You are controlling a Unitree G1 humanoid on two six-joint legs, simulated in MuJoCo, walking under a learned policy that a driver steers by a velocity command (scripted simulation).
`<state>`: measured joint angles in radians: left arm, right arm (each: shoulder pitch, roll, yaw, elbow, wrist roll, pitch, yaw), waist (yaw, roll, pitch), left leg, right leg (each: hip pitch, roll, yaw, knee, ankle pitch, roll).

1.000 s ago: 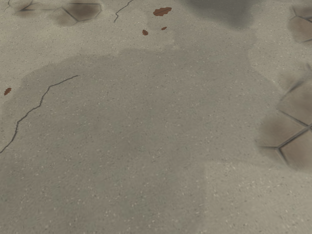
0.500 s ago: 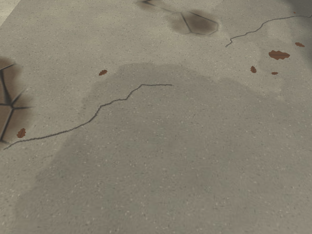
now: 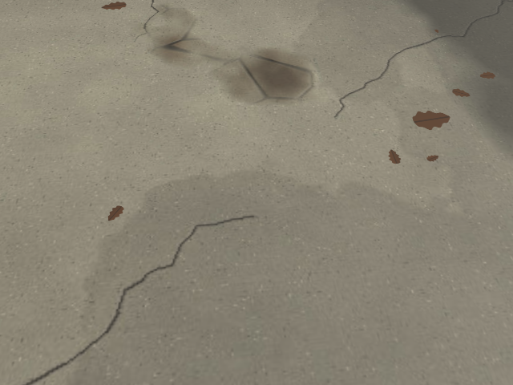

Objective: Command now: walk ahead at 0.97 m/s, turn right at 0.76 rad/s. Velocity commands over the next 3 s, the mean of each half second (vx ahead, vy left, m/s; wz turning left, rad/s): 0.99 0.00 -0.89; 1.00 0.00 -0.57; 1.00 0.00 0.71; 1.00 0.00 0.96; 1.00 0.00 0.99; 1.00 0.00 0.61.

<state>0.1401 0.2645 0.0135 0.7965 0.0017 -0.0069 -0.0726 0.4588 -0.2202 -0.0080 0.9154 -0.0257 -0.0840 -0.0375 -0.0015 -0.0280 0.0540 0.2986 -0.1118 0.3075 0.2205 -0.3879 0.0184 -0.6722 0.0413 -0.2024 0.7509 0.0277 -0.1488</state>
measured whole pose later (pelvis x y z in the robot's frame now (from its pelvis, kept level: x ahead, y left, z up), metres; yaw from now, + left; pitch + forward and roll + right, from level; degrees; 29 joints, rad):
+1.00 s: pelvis +0.82 -0.20 +0.01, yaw -44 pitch +0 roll +0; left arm 0.20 0.26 0.02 0.79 0.05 -0.06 -0.01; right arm 0.40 -0.22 -0.01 0.85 0.00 -0.06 0.01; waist -0.06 0.00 0.05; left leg -0.37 0.09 -0.04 1.36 -0.28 0.06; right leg -0.32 0.08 -0.13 0.60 -0.28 -0.13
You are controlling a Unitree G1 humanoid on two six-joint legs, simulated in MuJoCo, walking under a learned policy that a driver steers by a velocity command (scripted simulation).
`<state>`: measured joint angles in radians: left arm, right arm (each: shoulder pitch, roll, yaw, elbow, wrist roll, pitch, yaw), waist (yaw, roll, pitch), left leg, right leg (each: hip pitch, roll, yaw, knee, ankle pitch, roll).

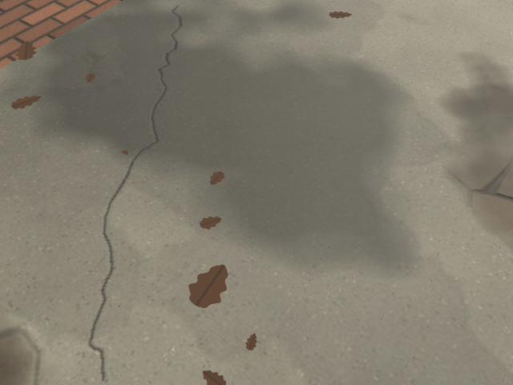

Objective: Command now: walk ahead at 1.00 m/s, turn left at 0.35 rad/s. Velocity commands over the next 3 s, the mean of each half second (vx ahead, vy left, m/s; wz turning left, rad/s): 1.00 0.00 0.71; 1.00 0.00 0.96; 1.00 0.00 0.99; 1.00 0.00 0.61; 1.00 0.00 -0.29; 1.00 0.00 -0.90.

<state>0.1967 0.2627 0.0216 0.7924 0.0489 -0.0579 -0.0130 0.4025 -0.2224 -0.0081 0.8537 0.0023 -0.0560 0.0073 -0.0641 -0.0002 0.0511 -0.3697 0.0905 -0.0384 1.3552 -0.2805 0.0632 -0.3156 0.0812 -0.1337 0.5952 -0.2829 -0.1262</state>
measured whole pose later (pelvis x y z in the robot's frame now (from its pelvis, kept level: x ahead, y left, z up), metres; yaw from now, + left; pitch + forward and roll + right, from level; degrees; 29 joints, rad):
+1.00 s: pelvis +0.87 +0.25 +0.01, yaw +52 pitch +2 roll -3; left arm 0.46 0.34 0.06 0.85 0.03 -0.10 0.00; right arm 0.07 -0.37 -0.05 0.62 -0.04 0.01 0.07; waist 0.06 0.07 0.00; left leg -0.76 0.05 0.01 1.22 -0.15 0.09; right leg -0.05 0.00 -0.19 0.34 -0.32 0.02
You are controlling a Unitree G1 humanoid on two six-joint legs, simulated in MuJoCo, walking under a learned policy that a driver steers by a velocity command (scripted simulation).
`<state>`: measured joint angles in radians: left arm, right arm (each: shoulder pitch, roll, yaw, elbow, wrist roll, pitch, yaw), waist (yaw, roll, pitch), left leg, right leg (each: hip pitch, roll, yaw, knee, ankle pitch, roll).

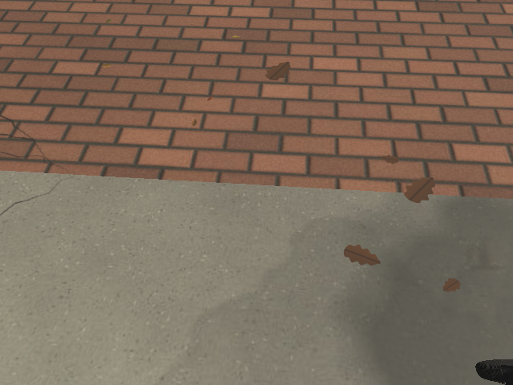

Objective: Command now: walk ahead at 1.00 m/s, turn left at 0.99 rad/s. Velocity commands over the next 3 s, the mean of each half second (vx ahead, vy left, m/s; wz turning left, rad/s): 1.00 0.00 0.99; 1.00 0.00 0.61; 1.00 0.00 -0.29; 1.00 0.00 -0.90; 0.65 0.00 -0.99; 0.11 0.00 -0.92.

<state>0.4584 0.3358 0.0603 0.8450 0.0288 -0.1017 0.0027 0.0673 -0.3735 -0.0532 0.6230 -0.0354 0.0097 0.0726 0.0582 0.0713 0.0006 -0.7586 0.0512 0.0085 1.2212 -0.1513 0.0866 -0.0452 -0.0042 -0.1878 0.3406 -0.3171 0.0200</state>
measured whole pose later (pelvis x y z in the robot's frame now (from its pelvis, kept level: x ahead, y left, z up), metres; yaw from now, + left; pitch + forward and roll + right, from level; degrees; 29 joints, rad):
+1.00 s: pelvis +0.84 +0.27 -0.02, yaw +47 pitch +3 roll -1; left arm 0.58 0.29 0.03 0.94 0.02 -0.09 -0.01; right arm -0.09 -0.29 0.02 0.57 -0.05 -0.04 0.08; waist 0.11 0.00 0.02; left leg -0.65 -0.03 0.05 0.64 -0.13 0.15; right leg 0.24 -0.05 -0.16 0.17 -0.41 0.06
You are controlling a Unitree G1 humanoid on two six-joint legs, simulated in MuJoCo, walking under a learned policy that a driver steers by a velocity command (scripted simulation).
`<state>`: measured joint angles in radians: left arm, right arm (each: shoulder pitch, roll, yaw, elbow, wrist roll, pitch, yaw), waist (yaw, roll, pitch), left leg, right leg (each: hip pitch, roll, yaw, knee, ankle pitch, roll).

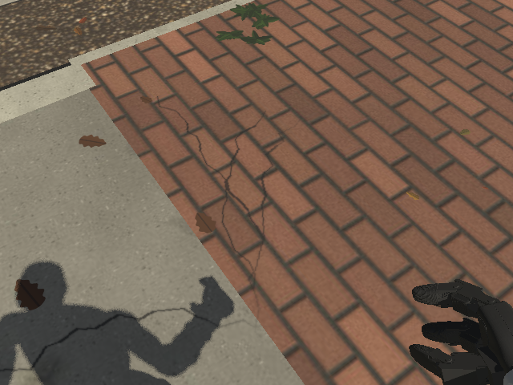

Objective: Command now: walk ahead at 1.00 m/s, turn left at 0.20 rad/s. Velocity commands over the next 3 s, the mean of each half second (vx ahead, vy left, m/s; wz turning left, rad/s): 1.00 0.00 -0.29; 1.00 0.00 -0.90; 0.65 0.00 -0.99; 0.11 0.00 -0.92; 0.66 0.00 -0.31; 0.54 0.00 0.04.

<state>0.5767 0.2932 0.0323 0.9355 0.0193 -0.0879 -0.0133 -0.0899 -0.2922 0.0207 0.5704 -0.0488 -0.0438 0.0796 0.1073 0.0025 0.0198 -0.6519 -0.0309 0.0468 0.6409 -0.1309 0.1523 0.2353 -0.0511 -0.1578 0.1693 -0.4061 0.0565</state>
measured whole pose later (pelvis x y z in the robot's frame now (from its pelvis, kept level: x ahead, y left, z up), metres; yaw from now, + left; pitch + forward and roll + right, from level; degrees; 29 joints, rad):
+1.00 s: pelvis +0.95 -0.09 +0.01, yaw -39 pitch +2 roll +1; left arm 0.29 0.39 0.08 0.76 0.02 -0.03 -0.03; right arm 0.19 -0.30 -0.01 0.68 -0.05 -0.07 -0.02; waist 0.03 -0.05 0.01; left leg -0.35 0.04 0.03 0.55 -0.23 -0.04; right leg -0.39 0.06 0.06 1.28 -0.34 -0.11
